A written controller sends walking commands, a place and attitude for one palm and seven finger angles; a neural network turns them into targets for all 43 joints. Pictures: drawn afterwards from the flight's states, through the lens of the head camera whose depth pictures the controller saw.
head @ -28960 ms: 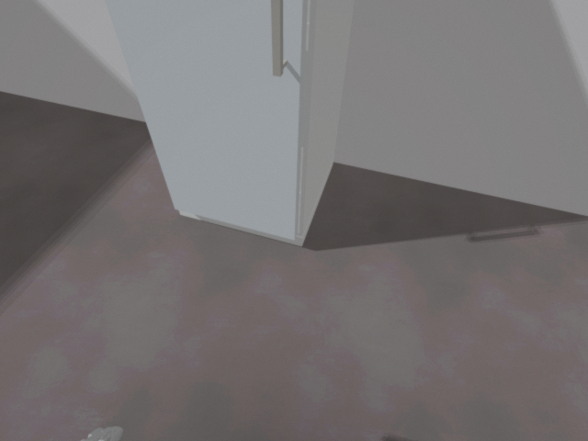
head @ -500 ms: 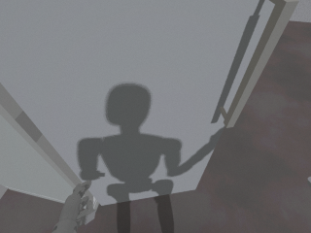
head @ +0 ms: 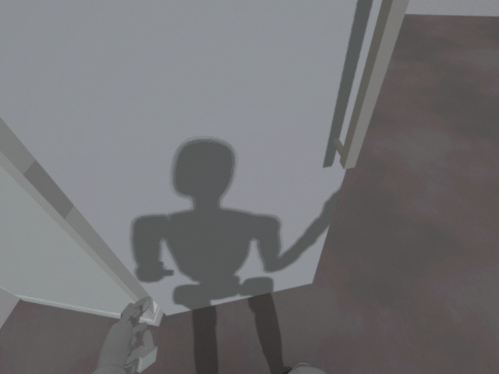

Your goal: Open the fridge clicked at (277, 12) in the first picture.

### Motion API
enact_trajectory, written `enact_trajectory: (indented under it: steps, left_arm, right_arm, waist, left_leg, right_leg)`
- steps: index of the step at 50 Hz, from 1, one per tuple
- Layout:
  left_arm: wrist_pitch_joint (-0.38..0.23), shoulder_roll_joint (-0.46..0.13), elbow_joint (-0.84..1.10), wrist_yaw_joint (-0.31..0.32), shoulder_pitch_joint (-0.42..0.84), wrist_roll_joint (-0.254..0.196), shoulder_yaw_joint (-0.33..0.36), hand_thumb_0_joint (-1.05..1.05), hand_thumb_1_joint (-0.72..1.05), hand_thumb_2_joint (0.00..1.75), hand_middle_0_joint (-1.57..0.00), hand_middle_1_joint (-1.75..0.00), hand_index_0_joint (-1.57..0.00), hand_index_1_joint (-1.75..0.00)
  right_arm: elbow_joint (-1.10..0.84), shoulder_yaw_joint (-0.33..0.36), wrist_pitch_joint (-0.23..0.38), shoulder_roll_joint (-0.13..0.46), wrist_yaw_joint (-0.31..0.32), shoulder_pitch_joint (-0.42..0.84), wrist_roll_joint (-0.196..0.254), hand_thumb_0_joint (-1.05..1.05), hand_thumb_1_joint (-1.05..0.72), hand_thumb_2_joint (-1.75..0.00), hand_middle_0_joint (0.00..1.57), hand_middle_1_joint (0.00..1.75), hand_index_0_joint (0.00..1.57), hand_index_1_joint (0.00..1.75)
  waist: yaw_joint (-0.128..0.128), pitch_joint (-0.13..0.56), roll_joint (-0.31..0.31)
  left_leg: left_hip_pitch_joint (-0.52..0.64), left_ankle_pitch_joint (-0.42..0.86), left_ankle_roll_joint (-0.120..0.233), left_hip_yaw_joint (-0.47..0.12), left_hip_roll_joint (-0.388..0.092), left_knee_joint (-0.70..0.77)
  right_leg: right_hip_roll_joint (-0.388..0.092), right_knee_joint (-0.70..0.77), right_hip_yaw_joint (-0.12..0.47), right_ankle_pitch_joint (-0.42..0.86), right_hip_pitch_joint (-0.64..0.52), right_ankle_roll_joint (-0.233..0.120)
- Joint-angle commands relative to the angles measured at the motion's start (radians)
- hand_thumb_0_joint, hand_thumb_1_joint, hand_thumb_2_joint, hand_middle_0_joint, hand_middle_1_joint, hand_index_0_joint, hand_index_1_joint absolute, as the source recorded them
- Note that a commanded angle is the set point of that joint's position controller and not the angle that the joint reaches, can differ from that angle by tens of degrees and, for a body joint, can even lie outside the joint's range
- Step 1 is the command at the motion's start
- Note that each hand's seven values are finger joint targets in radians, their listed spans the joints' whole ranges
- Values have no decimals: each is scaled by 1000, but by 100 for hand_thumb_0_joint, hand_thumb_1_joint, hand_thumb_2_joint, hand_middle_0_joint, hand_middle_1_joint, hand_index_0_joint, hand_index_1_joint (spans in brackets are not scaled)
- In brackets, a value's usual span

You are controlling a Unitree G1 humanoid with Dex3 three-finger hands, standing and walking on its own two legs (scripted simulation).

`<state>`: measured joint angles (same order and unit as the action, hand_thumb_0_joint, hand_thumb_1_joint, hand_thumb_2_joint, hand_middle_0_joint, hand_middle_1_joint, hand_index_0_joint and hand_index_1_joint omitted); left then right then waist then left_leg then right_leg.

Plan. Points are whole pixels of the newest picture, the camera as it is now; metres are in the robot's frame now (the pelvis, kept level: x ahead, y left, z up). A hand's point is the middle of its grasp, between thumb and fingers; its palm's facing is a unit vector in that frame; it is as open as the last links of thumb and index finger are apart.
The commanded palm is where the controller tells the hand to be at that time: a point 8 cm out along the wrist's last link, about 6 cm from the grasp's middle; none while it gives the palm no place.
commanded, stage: step back with the hand held close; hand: right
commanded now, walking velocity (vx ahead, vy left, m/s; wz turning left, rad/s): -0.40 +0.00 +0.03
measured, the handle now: (362, 80) +0.49 -0.15 +0.22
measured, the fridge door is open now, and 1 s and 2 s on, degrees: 68 68 68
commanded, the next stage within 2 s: stop stepping back and stand still in 0.58 s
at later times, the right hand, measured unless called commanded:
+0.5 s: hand out of the picture +0.15 -0.27 +0.19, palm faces +0.37 +0.83 -0.41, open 7.5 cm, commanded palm +0.10 -0.31 +0.19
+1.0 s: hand out of the picture +0.05 -0.31 +0.17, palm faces +0.43 +0.82 -0.37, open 7.4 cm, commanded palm +0.00 -0.33 +0.19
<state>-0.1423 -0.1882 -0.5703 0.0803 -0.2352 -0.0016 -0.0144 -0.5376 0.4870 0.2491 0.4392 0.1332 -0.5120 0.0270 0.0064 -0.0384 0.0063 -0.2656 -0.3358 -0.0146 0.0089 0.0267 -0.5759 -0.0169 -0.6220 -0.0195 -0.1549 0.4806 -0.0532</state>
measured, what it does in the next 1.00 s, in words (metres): walks backwards: left foot, then right foot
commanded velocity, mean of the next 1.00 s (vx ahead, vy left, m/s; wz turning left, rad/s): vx -0.18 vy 0.00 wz -0.01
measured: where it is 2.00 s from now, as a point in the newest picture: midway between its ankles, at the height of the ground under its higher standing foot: outside the picture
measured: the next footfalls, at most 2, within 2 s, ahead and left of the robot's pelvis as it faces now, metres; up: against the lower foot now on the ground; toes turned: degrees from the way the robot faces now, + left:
left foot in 0.42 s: -0.06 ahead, +0.11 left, +0.00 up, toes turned +3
right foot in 0.58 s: +0.03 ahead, -0.11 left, +0.00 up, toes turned +4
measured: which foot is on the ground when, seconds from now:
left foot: down 0.00-0.22, up 0.24-0.40, down 0.42-0.58, up 0.60-0.82, down 0.84-1.00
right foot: down 0.00-0.42, up 0.44-0.56, down 0.58-0.86, up 0.88-1.00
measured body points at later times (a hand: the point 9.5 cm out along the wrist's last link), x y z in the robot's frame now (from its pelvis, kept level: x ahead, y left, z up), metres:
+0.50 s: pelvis -0.06 -0.02 +0.01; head -0.05 -0.05 +0.46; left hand +0.11 +0.21 -0.06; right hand +0.12 -0.31 +0.21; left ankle -0.10 +0.11 -0.72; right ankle +0.04 -0.09 -0.70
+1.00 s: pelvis -0.16 -0.05 +0.02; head -0.18 -0.07 +0.47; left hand -0.05 +0.22 -0.06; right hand +0.02 -0.35 +0.19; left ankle -0.19 +0.06 -0.72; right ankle -0.12 -0.15 -0.70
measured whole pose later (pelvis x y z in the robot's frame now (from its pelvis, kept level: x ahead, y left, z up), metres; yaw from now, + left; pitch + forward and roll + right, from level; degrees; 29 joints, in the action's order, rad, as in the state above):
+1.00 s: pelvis -0.16 -0.05 +0.02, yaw +5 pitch +0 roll +0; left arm -0.10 -0.22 -0.69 0.09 -0.30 0.00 0.00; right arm -0.44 0.41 0.16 0.38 0.15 -0.51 0.04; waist 0.03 0.06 0.05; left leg -0.19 -0.28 0.02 0.05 0.00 -0.46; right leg 0.00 -0.74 -0.02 -0.33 0.40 -0.01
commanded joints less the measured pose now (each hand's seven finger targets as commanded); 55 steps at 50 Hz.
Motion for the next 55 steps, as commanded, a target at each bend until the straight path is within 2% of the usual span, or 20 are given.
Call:
enact_trajectory:
  steps: [1, 6, 9, 11, 16, 19, 21, 22, 26, 28, 29, 32, 34, 39, 41, 42, 44, 50, 53, 55]
  left_arm:
    - [-47, -143, 128, 3, 98, -2, 54, 0, 90, 90, -20, -30, -20, -30]
    - [-27, -139, 116, 16, 124, 1, 57, 0, 90, 90, -20, -30, -20, -30]
    - [-28, -152, 132, 24, 151, 8, 52, 0, 90, 90, -20, -30, -20, -30]
    - [-39, -177, 144, 24, 161, 18, 69, 0, 90, 90, -20, -30, -20, -30]
    - [-44, -139, 123, -8, 104, 16, 77, 0, 90, 90, -20, -30, -20, -30]
    - [-20, -136, 104, -8, 102, 17, 68, 0, 90, 90, -20, -30, -20, -30]
    - [-2, -115, 80, 0, 98, 15, 60, 0, 90, 90, -20, -30, -20, -30]
    - [-16, -116, 69, 8, 119, 14, 63, 0, 90, 90, -20, -30, -20, -30]
    - [10, -108, 84, 20, 159, 17, 19, 0, 90, 90, -20, -30, -20, -30]
    - [6, -150, 103, 31, 151, 12, 42, 0, 90, 90, -20, -30, -20, -30]
    - [-7, -148, 114, 14, 131, 2, 55, 0, 90, 90, -20, -30, -20, -30]
    - [-43, -154, 129, -8, 110, 29, 71, 0, 90, 90, -20, -30, -20, -30]
    - [-46, -154, 116, -24, 84, 14, 79, 0, 90, 90, -20, -30, -20, -30]
    - [-27, -157, 146, -8, 102, 12, 67, 0, 90, 90, -20, -30, -20, -30]
    - [-9, -152, 130, 4, 83, 13, 71, 0, 90, 90, -20, -30, -20, -30]
    - [-5, -147, 118, 5, 68, 17, 73, 0, 90, 90, -20, -30, -20, -30]
    - [-12, -138, 85, 15, 78, 0, 63, 0, 90, 90, -20, -30, -20, -30]
    - [-51, -156, 51, 31, 88, 8, 57, 0, 90, 90, -20, -30, -20, -30]
    - [-74, -187, 90, 26, 100, 9, 62, 0, 90, 90, -20, -30, -20, -30]
    - [-74, -147, 75, 17, 107, 19, 45, 0, 90, 90, -20, -30, -20, -30]
  right_arm:
    - [-196, 51, 73, 134, 12, 57, 23, 0, -90, -90, 20, 30, 20, 30]
    - [-208, 58, 71, 172, 25, 77, 28, 0, -90, -90, 20, 30, 20, 30]
    - [-218, 83, 74, 177, 26, 63, 25, 0, -90, -90, 20, 30, 20, 30]
    - [-207, 119, 86, 173, 16, 70, 13, 0, -90, -90, 20, 30, 20, 30]
    - [-238, 70, 79, 136, 8, -39, 53, 0, -90, -90, 20, 30, 20, 30]
    - [-231, 41, 71, 155, 7, 14, 51, 0, -90, -90, 20, 30, 20, 30]
    - [-210, 38, 70, 201, 21, 113, 42, 0, -90, -90, 20, 30, 20, 30]
    - [-242, 10, 65, 193, 22, 197, 28, 0, -90, -90, 20, 30, 20, 30]
    - [-138, 28, 20, 185, 22, 162, 5, 0, -90, -90, 20, 30, 20, 30]
    - [-199, 64, 35, 206, 23, 133, 5, 0, -90, -90, 20, 30, 20, 30]
    - [-228, 52, 50, 193, 10, 108, 24, 0, -90, -90, 20, 30, 20, 30]
    - [-300, 108, 55, 203, 0, -42, 54, 0, -90, -90, 20, 30, 20, 30]
    - [-325, 86, 40, 166, 7, -100, 46, 0, -90, -90, 20, 30, 20, 30]
    - [-255, 106, -11, 169, 23, -159, 51, 0, -90, -90, 20, 30, 20, 30]
    - [-209, 100, -21, 187, 19, -106, 37, 0, -90, -90, 20, 30, 20, 30]
    - [-192, 125, -18, 219, 21, -79, 38, 0, -90, -90, 20, 30, 20, 30]
    - [-148, 73, -38, 178, 26, 41, 43, 0, -90, -90, 20, 30, 20, 30]
    - [-87, -48, -16, 105, 39, 202, -7, 0, -90, -90, 20, 30, 20, 30]
    - [-219, 1, 18, 162, 42, 184, -6, 0, -90, -90, 20, 30, 20, 30]
    - [-211, 23, 24, 165, 29, 137, -3, 0, -90, -90, 20, 30, 20, 30]
  waist:
    - [3, 141, -34]
    - [-8, 115, 29]
    - [0, 93, -136]
    - [13, 122, -326]
    - [26, 245, -248]
    - [14, 213, -135]
    - [-2, 176, 124]
    - [6, 144, 198]
    - [-9, 40, 76]
    - [12, 177, -204]
    - [20, 269, -224]
    - [29, 312, -260]
    - [17, 293, -194]
    - [8, 175, -267]
    - [0, 132, -91]
    - [-11, 139, 86]
    - [-5, 113, 236]
    - [-16, 17, 39]
    - [2, 74, -198]
    - [-14, 5, -324]
  left_leg:
    - [-50, 159, 69, -143, -115, 166]
    - [-259, 4, 87, -181, -172, 218]
    - [-147, -24, 29, -64, -31, 62]
    - [157, -84, 7, 3, 82, -254]
    - [82, -168, 47, 32, 50, -30]
    - [43, -25, 61, -49, -52, 298]
    - [-254, 43, 178, -318, -343, 428]
    - [-315, 105, 212, -301, -376, 406]
    - [-38, 704, 113, -126, -248, 105]
    - [15, 466, 6, -20, -56, -106]
    - [-14, 31, 8, -58, -12, -195]
    - [-69, -218, 10, -78, 31, -333]
    - [-73, -137, 4, -43, 29, -284]
    - [241, -122, 41, 98, 59, 126]
    - [193, -108, 82, 16, -36, 341]
    - [-25, -172, 141, -173, -218, 440]
    - [-146, -234, 218, -320, -360, 439]
    - [-82, -163, 120, -157, -241, 285]
    - [-55, 23, 29, -2, -51, -7]
    - [-34, -130, 10, 25, 0, -138]
  right_leg:
    - [-67, 121, 101, -164, -162, 26]
    - [-45, -1, 90, -186, -291, 39]
    - [-129, 266, 214, -247, -156, 8]
    - [-289, 566, 418, -637, 148, -58]
    - [-224, 462, 240, -279, -164, -5]
    - [-165, 286, 135, -131, -258, 54]
    - [-33, -144, 44, -146, -359, 99]
    - [27, -309, 33, -229, -320, 101]
    - [5, 44, 27, -123, -110, 69]
    - [-151, 280, 167, 575, -241, 14]
    - [-238, 285, 219, 678, -351, -33]
    - [-298, 342, 359, 455, -327, -76]
    - [-266, 340, 274, 413, -347, -94]
    - [-135, 506, 167, -451, -57, 19]
    - [-7, 281, 38, -376, -89, 72]
    - [31, -12, 11, -238, -217, 72]
    - [27, -308, 66, -176, -143, 67]
    - [-2, 133, -2, -192, -233, 8]
    - [-152, 301, 229, -63, -282, -50]
    - [-219, 523, 425, -533, -110, -84]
